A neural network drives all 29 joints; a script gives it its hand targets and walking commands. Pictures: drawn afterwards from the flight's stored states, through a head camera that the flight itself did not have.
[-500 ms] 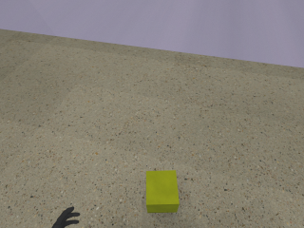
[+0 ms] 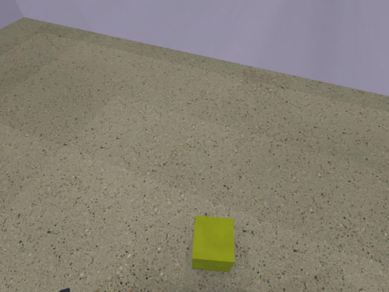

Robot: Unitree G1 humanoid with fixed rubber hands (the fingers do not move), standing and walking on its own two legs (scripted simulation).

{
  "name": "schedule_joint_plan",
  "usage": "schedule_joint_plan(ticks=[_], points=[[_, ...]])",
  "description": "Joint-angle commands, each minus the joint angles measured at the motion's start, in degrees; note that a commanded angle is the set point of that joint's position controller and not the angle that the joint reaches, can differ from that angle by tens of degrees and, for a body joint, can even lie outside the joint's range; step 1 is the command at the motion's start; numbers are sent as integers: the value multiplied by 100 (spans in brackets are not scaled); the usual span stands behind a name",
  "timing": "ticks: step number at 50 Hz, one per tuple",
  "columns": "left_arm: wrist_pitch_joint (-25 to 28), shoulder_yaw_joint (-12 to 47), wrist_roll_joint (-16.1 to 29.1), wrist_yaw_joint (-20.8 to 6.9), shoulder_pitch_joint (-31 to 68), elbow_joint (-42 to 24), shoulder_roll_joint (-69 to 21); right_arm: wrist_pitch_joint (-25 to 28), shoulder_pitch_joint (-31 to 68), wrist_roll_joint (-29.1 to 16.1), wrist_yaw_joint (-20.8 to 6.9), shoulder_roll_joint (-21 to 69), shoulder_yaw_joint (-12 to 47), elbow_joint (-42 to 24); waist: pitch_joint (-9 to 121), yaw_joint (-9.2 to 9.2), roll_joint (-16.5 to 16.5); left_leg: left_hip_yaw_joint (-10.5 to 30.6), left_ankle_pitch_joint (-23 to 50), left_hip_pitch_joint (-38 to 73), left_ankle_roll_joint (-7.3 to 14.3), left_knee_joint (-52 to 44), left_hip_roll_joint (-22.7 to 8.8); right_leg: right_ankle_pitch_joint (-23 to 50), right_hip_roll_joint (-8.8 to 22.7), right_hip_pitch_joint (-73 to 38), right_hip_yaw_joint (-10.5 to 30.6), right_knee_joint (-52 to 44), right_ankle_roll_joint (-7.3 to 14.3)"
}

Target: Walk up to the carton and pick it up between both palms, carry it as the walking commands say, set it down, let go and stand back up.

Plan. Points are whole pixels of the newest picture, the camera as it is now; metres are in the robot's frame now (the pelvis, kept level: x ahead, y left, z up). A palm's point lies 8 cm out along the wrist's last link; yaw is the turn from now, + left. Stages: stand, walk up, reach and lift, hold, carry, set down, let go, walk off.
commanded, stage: walk up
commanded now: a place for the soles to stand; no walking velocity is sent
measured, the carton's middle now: (212, 244) +0.42 -0.05 -0.68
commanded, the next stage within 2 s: reach and lift in 1.44 s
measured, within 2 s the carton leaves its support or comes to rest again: neither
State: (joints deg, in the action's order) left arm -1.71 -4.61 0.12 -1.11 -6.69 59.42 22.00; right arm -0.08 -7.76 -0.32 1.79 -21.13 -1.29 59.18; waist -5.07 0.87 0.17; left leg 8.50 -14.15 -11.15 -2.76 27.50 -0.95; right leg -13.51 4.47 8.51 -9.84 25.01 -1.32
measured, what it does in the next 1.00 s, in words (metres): stands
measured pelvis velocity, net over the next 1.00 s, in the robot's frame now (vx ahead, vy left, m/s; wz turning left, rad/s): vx -0.01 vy -0.01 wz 0.08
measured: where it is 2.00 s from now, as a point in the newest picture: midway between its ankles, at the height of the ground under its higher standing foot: outside the picture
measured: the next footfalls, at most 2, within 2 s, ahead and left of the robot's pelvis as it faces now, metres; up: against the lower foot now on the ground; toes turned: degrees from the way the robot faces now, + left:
none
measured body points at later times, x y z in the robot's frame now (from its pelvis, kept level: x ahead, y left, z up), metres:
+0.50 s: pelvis -0.01 +0.00 -0.01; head +0.01 +0.01 +0.44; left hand +0.07 +0.32 -0.13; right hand +0.09 -0.32 -0.12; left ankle +0.01 +0.15 -0.74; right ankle +0.00 -0.13 -0.74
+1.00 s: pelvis -0.01 -0.01 -0.01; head +0.01 +0.00 +0.44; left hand +0.05 +0.32 -0.13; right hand +0.12 -0.31 -0.12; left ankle +0.01 +0.15 -0.74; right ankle +0.00 -0.13 -0.74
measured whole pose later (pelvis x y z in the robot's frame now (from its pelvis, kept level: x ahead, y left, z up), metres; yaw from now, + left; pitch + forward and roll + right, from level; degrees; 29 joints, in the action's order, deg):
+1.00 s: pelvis -0.01 -0.01 -0.01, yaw +5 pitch -3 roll -1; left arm -3.1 -6.2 -0.4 -2.5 -7.5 55.3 22.9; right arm -0.5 -9.0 0.8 3.4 -21.2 -1.6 54.2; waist -5.8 1.8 -0.5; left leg 11.1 -14.6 -14.0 -2.9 31.2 0.4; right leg -16.7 3.9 10.4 -9.3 30.4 -0.5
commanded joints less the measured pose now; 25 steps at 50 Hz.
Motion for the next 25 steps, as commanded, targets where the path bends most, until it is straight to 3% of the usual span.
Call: schedule_joint_plan(ticks=[1, 7, 9, 13, 17, 20, 22, 24, 25], points=[[141, -249, -22, 47, 206, -444, 1230, 86, 92, -5, 68, -1371, -277, -390, 622, -43, 151, 291, 1328, -577, 505, -299, -377, 261, 479, -691, 689, -399, 450], [95, -290, -44, 33, 323, -596, 1249, 40, -93, 17, 58, -1318, -295, -463, 541, -100, -118, 149, 1150, -531, 495, 162, -166, -48, 676, -329, 620, -391, 620], [63, -303, -41, 19, 344, -658, 1239, 42, -131, 37, 56, -1403, -313, -507, 488, -98, -30, 409, 1112, -702, 558, -44, -267, -126, 530, -360, 527, -163, 540], [33, -295, -14, 5, 99, -679, 1141, 74, 33, 67, 72, -1581, -344, -657, 511, 35, 496, 1178, 729, -1127, 765, -618, -560, -343, 231, -692, 650, 162, 379], [102, -322, -28, 5, 17, -629, 1237, 76, 32, 42, 68, -1482, -346, -722, 527, 66, 358, 767, 801, -1131, 561, -349, -321, -275, 482, -790, 787, -253, 511], [132, -343, -53, 9, 158, -673, 1315, 50, -167, 11, 56, -1267, -332, -712, 617, -37, -180, 55, 840, -706, 414, 537, 60, -212, 935, -448, 825, -662, 786], [111, -334, -69, 5, 446, -791, 1294, 16, -413, 43, 42, -1205, -334, -681, 532, -146, -548, -155, 70, -513, 433, 972, 100, -147, 1229, -26, 790, -682, 965], [74, -302, -59, -26, 566, -888, 1175, 33, -486, 92, 13, -1206, -340, -703, 349, -188, -600, 9, -67, -321, 498, 648, -13, -233, 1165, 372, 643, -407, 857], [44, -274, -36, -43, 533, -908, 1109, 58, -441, 103, 12, -1326, -353, -735, 197, -166, -285, 413, 456, -492, 551, 12, -223, -381, 791, 338, 403, -3, 616]])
